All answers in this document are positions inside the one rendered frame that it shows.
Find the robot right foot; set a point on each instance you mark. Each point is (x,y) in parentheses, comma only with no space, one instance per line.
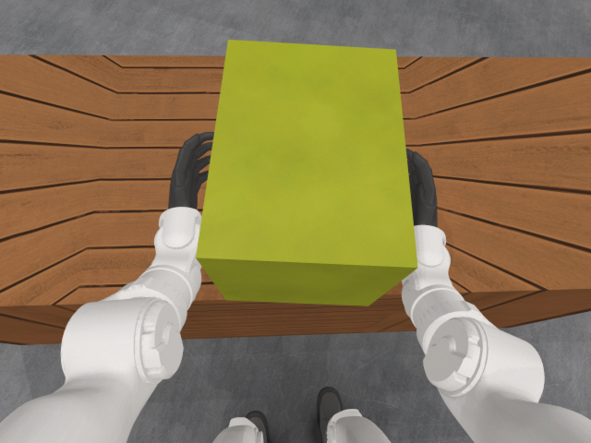
(328,404)

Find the robot right forearm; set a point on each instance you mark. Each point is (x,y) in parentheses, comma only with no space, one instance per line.
(428,295)

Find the robot right shin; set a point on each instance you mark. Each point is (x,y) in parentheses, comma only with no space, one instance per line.
(344,413)

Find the right robot hand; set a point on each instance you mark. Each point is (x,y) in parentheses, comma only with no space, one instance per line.
(422,189)

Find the pedestal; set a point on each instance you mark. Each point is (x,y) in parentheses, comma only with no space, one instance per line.
(88,144)

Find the robot left forearm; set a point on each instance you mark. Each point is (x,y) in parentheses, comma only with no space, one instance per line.
(174,274)

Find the carton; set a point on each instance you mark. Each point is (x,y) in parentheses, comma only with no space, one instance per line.
(308,197)

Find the left robot hand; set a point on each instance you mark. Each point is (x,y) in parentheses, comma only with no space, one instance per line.
(186,179)

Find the robot left upper arm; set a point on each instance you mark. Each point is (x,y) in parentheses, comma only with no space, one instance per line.
(115,353)

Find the robot right upper arm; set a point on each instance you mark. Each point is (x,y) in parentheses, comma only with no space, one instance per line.
(492,381)

